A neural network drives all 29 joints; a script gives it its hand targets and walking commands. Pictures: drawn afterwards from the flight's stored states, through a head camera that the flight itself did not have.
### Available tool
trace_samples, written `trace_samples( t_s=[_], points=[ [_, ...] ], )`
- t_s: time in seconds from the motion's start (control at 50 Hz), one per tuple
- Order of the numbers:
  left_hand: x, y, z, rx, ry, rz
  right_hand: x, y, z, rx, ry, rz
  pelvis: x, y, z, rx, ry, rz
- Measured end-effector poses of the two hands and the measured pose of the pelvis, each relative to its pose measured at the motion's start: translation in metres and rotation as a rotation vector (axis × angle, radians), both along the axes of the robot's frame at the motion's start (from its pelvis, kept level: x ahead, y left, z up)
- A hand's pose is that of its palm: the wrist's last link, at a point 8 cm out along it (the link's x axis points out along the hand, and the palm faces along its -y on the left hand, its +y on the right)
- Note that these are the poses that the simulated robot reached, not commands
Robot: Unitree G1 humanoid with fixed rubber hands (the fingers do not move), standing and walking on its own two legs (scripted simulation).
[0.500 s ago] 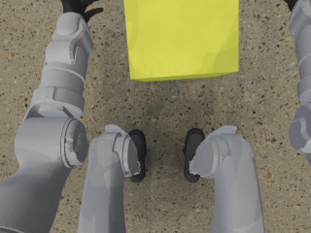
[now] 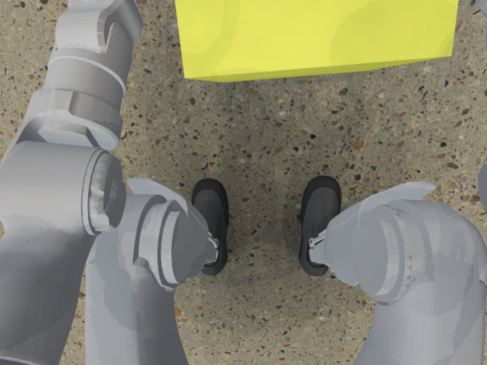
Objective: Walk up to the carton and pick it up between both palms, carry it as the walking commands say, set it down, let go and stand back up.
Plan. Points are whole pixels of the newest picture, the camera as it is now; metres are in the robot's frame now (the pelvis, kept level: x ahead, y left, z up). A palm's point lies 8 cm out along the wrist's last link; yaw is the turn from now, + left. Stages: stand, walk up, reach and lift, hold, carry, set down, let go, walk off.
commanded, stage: reach and lift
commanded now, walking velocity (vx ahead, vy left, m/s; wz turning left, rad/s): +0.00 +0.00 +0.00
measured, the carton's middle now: out of the picture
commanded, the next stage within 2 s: none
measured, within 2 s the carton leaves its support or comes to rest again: leaves its support in 1.56 s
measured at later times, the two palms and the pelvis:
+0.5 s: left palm out of the picture +0.56 +0.13 -0.16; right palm out of the picture +0.56 -0.23 -0.16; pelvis +0.00 +0.00 +0.01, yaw +0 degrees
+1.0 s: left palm out of the picture +0.56 +0.12 -0.17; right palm out of the picture +0.57 -0.22 -0.16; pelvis +0.00 +0.00 +0.01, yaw -1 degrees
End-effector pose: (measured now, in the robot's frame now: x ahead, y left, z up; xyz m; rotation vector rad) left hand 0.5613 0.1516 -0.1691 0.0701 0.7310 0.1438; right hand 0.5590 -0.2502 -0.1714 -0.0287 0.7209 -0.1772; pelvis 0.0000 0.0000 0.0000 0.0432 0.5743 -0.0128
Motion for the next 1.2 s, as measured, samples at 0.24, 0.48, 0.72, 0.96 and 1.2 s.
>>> trace_samples(
  t_s=[0.24, 0.48, 0.72, 0.96, 1.2],
  points=[
    [0.000, -0.006, 0.004, -0.012, 0.003, -0.003, -0.001, 0.001, 0.005, -0.008, 0.002, 0.005, 0.005, 0.003, -0.002, -0.005, -0.006, 0.005],
    [-0.005, -0.016, 0.007, -0.029, 0.011, -0.017, 0.002, 0.017, 0.011, 0.010, 0.008, 0.030, 0.002, 0.002, 0.006, 0.003, -0.002, 0.002],
    [-0.003, -0.033, 0.005, -0.035, 0.007, -0.034, 0.005, 0.028, 0.007, 0.019, 0.001, 0.060, 0.001, 0.003, 0.008, 0.003, -0.008, -0.004],
    [-0.003, -0.034, 0.004, -0.038, 0.002, -0.026, 0.006, 0.029, 0.008, 0.011, 0.002, 0.081, 0.000, 0.004, 0.011, 0.010, -0.003, -0.021],
    [0.001, -0.032, 0.004, -0.062, 0.031, -0.062, 0.008, 0.028, 0.007, 0.036, 0.009, 0.102, 0.000, 0.007, -0.005, 0.016, -0.006, -0.023]
  ],
)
